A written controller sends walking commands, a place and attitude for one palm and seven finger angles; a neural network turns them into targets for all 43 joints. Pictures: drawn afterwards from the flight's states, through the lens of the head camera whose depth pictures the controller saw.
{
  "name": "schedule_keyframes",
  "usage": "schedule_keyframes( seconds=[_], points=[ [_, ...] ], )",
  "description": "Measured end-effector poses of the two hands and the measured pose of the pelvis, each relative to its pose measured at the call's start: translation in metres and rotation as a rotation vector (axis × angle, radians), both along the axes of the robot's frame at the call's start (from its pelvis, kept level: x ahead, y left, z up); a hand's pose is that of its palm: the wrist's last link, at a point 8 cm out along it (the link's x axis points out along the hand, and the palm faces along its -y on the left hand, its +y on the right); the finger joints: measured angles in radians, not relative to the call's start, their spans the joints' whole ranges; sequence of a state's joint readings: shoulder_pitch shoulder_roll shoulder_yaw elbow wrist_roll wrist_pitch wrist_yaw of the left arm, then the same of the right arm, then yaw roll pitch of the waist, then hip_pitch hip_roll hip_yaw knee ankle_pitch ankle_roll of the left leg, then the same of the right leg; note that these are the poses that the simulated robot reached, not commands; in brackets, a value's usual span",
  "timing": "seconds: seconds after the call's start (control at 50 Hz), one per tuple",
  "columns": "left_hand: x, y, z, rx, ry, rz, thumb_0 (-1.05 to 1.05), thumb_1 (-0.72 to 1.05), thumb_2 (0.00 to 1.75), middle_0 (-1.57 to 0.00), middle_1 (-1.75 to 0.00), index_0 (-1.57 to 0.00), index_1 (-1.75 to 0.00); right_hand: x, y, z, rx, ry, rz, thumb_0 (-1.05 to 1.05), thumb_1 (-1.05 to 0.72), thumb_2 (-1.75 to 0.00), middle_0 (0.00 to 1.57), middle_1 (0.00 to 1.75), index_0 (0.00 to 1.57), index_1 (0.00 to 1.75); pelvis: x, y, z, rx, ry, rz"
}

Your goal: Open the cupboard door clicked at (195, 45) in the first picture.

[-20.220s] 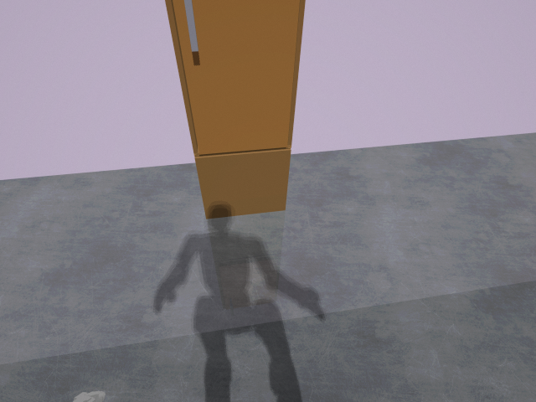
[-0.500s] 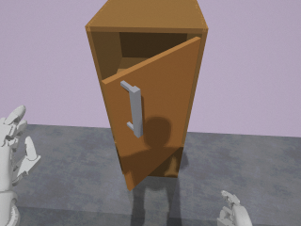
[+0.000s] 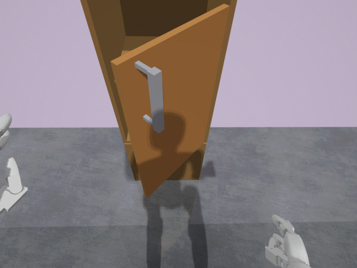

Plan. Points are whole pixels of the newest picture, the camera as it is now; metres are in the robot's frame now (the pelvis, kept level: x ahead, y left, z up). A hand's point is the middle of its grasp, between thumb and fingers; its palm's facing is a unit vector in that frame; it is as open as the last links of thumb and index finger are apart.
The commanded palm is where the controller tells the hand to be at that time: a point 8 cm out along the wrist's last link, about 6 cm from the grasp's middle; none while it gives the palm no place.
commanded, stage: step back with the hand held close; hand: left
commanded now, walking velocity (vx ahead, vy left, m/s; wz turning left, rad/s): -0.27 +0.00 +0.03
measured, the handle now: (150, 99) +0.41 +0.10 +0.16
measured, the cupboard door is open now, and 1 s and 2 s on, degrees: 47 47 47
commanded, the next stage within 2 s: stop stepping back and stand still in 0.64 s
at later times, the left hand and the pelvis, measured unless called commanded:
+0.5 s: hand out of the picture +0.11 +0.28 +0.18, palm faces +0.49 -0.74 -0.46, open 7.4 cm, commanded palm +0.05 +0.30 +0.18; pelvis -0.08 +0.00 +0.00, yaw +2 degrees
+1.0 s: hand out of the picture +0.01 +0.22 +0.17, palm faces +0.34 -0.78 -0.53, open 7.4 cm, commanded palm -0.04 +0.27 +0.18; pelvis -0.19 -0.03 +0.00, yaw +0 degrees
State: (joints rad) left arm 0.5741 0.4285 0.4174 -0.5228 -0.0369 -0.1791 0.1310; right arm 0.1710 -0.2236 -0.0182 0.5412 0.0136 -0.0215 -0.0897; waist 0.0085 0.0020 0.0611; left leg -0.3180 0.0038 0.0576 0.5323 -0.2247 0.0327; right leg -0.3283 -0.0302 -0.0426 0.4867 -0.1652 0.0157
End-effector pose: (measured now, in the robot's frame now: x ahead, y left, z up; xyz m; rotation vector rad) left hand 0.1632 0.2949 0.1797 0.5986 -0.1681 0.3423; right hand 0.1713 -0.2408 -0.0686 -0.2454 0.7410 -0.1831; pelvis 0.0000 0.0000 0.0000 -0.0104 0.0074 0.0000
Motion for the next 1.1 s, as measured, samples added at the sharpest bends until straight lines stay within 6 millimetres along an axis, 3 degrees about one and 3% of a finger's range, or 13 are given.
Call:
schedule_keyframes(
  seconds=[0.2, 0.36, 0.48, 0.58, 0.7, 0.78, 0.84, 0.96, 1.1],
  points=[
    [-0.046, 0.004, 0.001, 0.036, -0.121, 0.053, 0.01, 0.89, 0.90, -0.21, -0.30, -0.21, -0.30, -0.037, 0.012, -0.014, 0.019, -0.018, 0.061, 0.01, -0.90, -0.90, 0.21, 0.30, 0.20, 0.30, -0.034, -0.003, -0.014, -0.001, -0.026, 0.022],
    [-0.069, 0.004, -0.001, -0.012, -0.195, 0.002, 0.01, 0.89, 0.90, -0.21, -0.30, -0.21, -0.30, -0.072, 0.011, -0.017, -0.029, 0.006, 0.044, 0.01, -0.90, -0.90, 0.21, 0.30, 0.21, 0.30, -0.061, 0.005, -0.019, -0.016, -0.039, 0.026],
    [-0.090, 0.016, 0.012, 0.027, -0.186, 0.037, 0.01, 0.89, 0.90, -0.21, -0.30, -0.21, -0.30, -0.096, 0.019, -0.008, 0.003, 0.000, 0.040, 0.01, -0.90, -0.90, 0.21, 0.30, 0.20, 0.30, -0.078, 0.000, -0.008, -0.049, -0.027, 0.044],
    [-0.111, 0.002, 0.011, -0.028, -0.147, 0.049, 0.01, 0.89, 0.90, -0.21, -0.30, -0.21, -0.30, -0.106, 0.022, -0.003, 0.040, -0.017, 0.086, 0.01, -0.90, -0.90, 0.21, 0.30, 0.21, 0.30, -0.094, -0.010, -0.001, -0.040, 0.022, 0.015],
    [-0.120, -0.024, 0.004, -0.032, -0.108, -0.044, 0.01, 0.89, 0.90, -0.21, -0.30, -0.21, -0.30, -0.117, 0.007, -0.009, 0.037, -0.012, 0.084, 0.01, -0.90, -0.90, 0.21, 0.30, 0.21, 0.30, -0.123, -0.018, -0.004, -0.016, 0.028, -0.020],
    [-0.125, -0.021, 0.007, -0.004, -0.103, -0.081, 0.01, 0.89, 0.90, -0.21, -0.30, -0.21, -0.30, -0.131, -0.003, 0.001, -0.007, -0.024, 0.043, 0.01, -0.90, -0.90, 0.21, 0.30, 0.21, 0.30, -0.132, -0.016, -0.003, -0.016, 0.032, -0.016],
    [-0.133, -0.019, 0.007, 0.002, -0.084, -0.089, 0.01, 0.89, 0.90, -0.21, -0.30, -0.21, -0.30, -0.145, -0.007, 0.010, -0.013, -0.050, 0.027, 0.01, -0.90, -0.90, 0.21, 0.30, 0.21, 0.30, -0.149, -0.018, 0.000, 0.005, 0.019, -0.020],
    [-0.176, -0.032, 0.009, 0.002, -0.022, -0.069, 0.01, 0.89, 0.90, -0.21, -0.30, -0.21, -0.30, -0.188, -0.016, 0.019, 0.006, -0.095, 0.021, 0.01, -0.90, -0.90, 0.21, 0.30, 0.20, 0.30, -0.177, -0.028, 0.005, 0.003, -0.005, -0.015],
    [-0.225, -0.040, 0.010, -0.011, -0.045, 0.032, 0.01, 0.89, 0.90, -0.21, -0.30, -0.21, -0.30, -0.237, -0.036, -0.006, 0.015, 0.026, 0.034, 0.01, -0.90, -0.90, 0.21, 0.30, 0.20, 0.30, -0.206, -0.044, 0.005, 0.034, -0.008, -0.004]
  ],
)
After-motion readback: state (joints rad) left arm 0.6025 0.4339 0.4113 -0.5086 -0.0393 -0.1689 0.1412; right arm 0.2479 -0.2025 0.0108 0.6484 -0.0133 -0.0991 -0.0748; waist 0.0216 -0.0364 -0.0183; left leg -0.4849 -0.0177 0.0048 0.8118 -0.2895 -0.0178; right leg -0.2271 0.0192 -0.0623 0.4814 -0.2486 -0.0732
